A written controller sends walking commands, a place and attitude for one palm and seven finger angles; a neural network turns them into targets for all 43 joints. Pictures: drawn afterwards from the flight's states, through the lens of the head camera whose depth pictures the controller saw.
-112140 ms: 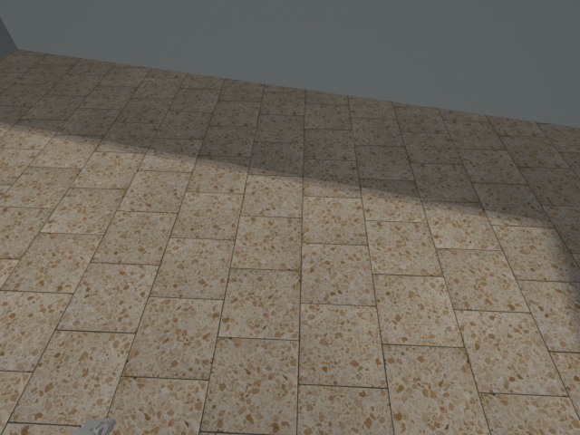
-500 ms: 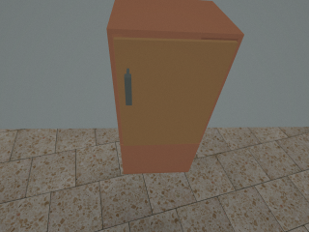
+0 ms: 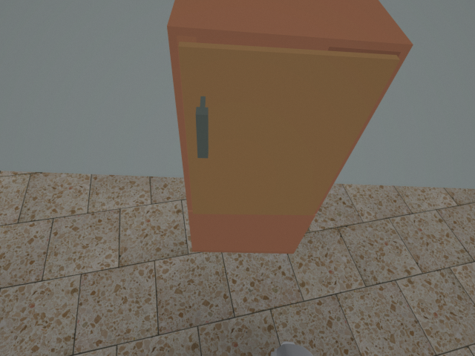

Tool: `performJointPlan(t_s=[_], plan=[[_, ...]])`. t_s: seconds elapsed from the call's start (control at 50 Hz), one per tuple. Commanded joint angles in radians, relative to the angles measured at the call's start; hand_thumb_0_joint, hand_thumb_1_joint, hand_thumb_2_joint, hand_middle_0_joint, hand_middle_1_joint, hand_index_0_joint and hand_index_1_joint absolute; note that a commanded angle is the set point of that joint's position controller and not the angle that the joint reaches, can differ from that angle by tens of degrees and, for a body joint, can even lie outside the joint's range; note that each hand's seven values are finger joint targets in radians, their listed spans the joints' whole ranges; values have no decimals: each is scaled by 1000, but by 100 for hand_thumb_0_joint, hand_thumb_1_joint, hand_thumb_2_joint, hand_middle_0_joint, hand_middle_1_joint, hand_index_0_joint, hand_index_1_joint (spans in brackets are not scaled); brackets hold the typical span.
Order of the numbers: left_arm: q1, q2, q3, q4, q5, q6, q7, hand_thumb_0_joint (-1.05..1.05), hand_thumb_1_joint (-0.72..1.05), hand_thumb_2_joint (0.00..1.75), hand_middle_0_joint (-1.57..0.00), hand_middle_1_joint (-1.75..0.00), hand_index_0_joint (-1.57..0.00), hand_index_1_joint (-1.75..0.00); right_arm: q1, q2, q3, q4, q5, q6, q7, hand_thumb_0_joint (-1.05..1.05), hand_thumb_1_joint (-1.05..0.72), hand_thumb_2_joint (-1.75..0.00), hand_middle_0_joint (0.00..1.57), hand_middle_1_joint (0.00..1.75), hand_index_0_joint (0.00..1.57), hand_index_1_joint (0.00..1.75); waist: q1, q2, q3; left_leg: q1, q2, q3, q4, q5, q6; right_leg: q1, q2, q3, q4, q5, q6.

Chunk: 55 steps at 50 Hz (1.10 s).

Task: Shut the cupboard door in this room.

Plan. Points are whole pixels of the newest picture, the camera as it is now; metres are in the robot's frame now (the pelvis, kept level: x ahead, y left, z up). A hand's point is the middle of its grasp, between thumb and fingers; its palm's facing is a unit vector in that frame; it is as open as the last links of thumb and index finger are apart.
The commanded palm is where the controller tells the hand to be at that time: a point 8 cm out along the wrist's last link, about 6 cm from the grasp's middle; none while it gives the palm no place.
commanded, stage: shuffle to correct the standing spot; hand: left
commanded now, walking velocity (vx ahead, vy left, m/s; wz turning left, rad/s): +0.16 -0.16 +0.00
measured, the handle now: (203, 127) +0.56 +0.09 +0.03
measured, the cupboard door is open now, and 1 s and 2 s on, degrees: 1 1 1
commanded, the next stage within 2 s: come to a stop and stand still in 0.46 s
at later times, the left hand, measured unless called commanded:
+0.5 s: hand out of the picture +0.15 +0.10 -0.21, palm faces +0.03 -0.98 -0.17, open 7.3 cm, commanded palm none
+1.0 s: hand (205, 309) +0.24 +0.06 -0.20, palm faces +0.12 -0.97 -0.21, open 7.3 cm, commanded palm none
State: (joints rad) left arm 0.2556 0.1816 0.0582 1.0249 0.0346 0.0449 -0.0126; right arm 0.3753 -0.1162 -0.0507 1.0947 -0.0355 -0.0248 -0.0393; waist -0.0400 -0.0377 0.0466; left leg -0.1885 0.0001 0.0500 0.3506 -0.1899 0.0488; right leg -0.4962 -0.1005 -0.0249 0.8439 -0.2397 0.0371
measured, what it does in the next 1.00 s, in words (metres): walks ahead: right foot, then left foot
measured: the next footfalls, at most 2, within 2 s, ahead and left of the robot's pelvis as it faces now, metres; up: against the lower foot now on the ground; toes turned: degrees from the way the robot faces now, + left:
right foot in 0.18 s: +0.12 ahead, -0.20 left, +0.00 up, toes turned -5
left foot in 0.40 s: +0.17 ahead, +0.03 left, +0.00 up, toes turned +11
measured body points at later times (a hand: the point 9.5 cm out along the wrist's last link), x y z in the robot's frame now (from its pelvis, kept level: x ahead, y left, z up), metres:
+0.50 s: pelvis +0.14 -0.09 -0.02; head +0.18 -0.06 +0.42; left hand +0.15 +0.15 -0.19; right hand +0.21 -0.32 -0.16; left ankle +0.13 +0.02 -0.75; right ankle +0.09 -0.20 -0.69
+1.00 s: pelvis +0.18 -0.13 -0.02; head +0.24 -0.11 +0.42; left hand +0.23 +0.11 -0.18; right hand +0.30 -0.37 -0.16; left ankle +0.18 -0.03 -0.73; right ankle +0.22 -0.27 -0.75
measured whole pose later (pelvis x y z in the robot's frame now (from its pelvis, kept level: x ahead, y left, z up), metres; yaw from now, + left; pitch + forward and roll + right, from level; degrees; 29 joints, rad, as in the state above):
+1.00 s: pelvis +0.18 -0.13 -0.02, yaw +5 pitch +0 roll +0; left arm 0.16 0.19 0.06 0.95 0.04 0.03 0.04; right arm 0.09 -0.19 -0.07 0.98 -0.02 0.05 0.00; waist 0.02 -0.04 0.13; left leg -0.37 0.00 0.06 0.77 -0.40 -0.05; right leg -0.31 -0.12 -0.15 0.59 -0.27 0.03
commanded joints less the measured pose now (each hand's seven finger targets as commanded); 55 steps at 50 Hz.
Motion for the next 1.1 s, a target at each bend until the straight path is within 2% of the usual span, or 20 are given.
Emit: performJointPlan(t_s=[0.0, 0.1, 0.12, 0.16, 0.18, 0.24, 0.32, 0.34, 0.38, 0.4, 0.48, 0.58, 0.6, 0.64, 0.7, 0.86, 0.96, 0.98, 1.02, 1.08], plan=[[-64, 14, 2, -80, -6, -27, -15, 0, 90, 90, -20, -30, -20, -30, 43, -192, -46, -34, -3, -7, -5, 0, -90, -90, 20, 30, 20, 30, -13, 186, 49, -39, 263, -217, -171, -178, 95, 14, -3, -33, -139, -16, 6], [39, 46, 11, -44, -10, -43, -13, 0, 90, 90, -20, -30, -20, -30, -11, -202, -50, -40, -3, 5, 0, 0, -90, -90, 20, 30, 20, 30, 44, 134, -18, -116, 213, -157, 17, -119, 39, 330, 64, -99, -395, 42, -4], [113, 78, 16, -16, -9, -52, -6, 0, 90, 90, -20, -30, -20, -30, -2, -178, -44, -40, 2, 5, 4, 0, -90, -90, 20, 30, 20, 30, 74, 46, -49, -198, 159, -97, 151, -144, 6, 480, 30, -50, -457, 54, -27], [206, 207, 32, 1, -5, -61, 21, 0, 90, 90, -20, -30, -20, -30, -47, -83, -13, -96, 11, 9, 10, 0, -90, -90, 20, 30, 20, 30, 116, -255, -61, -487, 23, 45, 600, -470, -52, 597, -300, 330, -581, 26, -194], [190, 169, 30, 1, -5, -66, 30, 0, 90, 90, -20, -30, -20, -30, -95, -102, -15, -109, 11, 9, 10, 0, -90, -90, 20, 30, 20, 30, 117, -226, -60, -510, 61, 0, 710, -417, -45, 561, -279, 333, -589, 65, -240], [43, 100, 12, -22, 2, -67, 42, 0, 90, 90, -20, -30, -20, -30, -114, -102, -20, -103, 12, 14, 24, 0, -90, -90, 20, 30, 20, 30, 41, -102, -24, -377, 114, 1, 683, -346, -53, 394, -212, 120, -522, 231, -229], [-13, 102, 4, -36, -7, -56, 32, 0, 90, 90, -20, -30, -20, -30, -21, -69, -6, -75, 3, 14, 26, 0, -90, -90, 20, 30, 20, 30, -17, -96, -17, -39, 55, 121, 253, -67, -68, 188, -100, 4, -414, 164, -153], [-5, 82, 1, -34, -13, -52, 28, 0, 90, 90, -20, -30, -20, -30, 44, -101, -13, -50, 1, 5, 24, 0, -90, -90, 20, 30, 20, 30, -37, -2, -58, 85, 78, 89, 130, 11, -66, 165, -60, -27, -297, 124, -119], [-8, 40, -12, -89, -18, -44, 14, 0, 90, 90, -20, -30, -20, -30, 143, -300, -53, -45, -12, -1, 7, 0, -90, -90, 20, 30, 20, 30, -77, 336, -70, 209, 509, -463, -77, 154, 128, -122, 76, -82, 155, -365, -23], [-76, 85, 2, -112, -1, -34, 11, 0, 90, 90, -20, -30, -20, -30, 111, -304, -54, -49, -9, 2, -1, 0, -90, -90, 20, 30, 20, 30, -73, 198, 6, 115, 530, -462, -86, 159, 170, -153, 34, 17, 276, -342, -27], [-43, 75, 8, -81, -11, -27, -3, 0, 90, 90, -20, -30, -20, -30, -63, -248, -32, -90, -3, -14, -15, 0, -90, -90, 20, 30, 20, 30, 8, 195, -19, 128, 406, -155, 10, 532, 108, -113, -14, 42, 202, -199, 5], [39, 33, 3, -52, -14, -30, -11, 0, 90, 90, -20, -30, -20, -30, -143, -270, -50, -90, 2, 12, -6, 0, -90, -90, 20, 30, 20, 30, 40, 214, -76, 32, 286, 25, 138, 462, 18, 206, 57, -110, -239, 14, -4], [102, 55, 7, -31, -13, -41, -5, 0, 90, 90, -20, -30, -20, -30, -153, -253, -49, -91, 6, 17, -2, 0, -90, -90, 20, 30, 20, 30, 69, 158, -89, -7, 237, 51, 222, 389, -18, 309, 61, -122, -361, 163, -3], [155, 197, 25, -14, -2, -66, 27, 0, 90, 90, -20, -30, -20, -30, -112, -114, -23, -113, 26, 24, 13, 0, -90, -90, 20, 30, 20, 30, 71, -225, -145, -230, 53, 95, 462, -293, -94, 509, -243, 157, -378, 945, -128], [93, 185, 23, -40, -5, -60, 48, 0, 90, 90, -20, -30, -20, -30, -150, -104, -22, -113, 33, 57, -1, 0, -90, -90, 20, 30, 20, 30, 87, -237, -111, -291, 41, -40, 732, -465, -85, 452, -306, 184, -359, 1118, -239], [-28, 184, 43, -108, 1, -38, 67, 0, 90, 90, -20, -30, -20, -30, -215, -123, -28, -139, 20, 79, 32, 0, -90, -90, 20, 30, 20, 30, 78, -111, -104, -263, 26, -55, 658, -282, -104, 364, -288, 91, -409, 714, -220], [-77, 198, 46, -122, -4, -28, 57, 0, 90, 90, -20, -30, -20, -30, -133, -125, -26, -135, 21, 60, 36, 0, -90, -90, 20, 30, 20, 30, 30, -106, -123, -27, 13, 31, 210, -74, -94, 270, -221, 50, -338, 446, -142], [-68, 177, 41, -123, -11, -22, 52, 0, 90, 90, -20, -30, -20, -30, -110, -148, -29, -129, 18, 52, 36, 0, -90, -90, 20, 30, 20, 30, 21, -44, -124, 60, 42, 21, 94, 38, -82, 220, -172, 16, -278, 329, -98], [-60, 83, 21, -149, -20, -3, 49, 0, 90, 90, -20, -30, -20, -30, -160, -282, -45, -178, 4, 52, 35, 0, -90, -90, 20, 30, 20, 30, 19, 358, -58, -88, 372, -321, -78, 262, 109, 95, 33, -63, 37, -356, 4], [-50, 100, 28, -122, -7, 10, 50, 0, 90, 90, -20, -30, -20, -30, -248, -228, -26, -200, 1, 45, 13, 0, -90, -90, 20, 30, 20, 30, 54, 194, -24, -130, 297, -257, -64, 184, 143, 54, 50, 65, 304, -284, -14]])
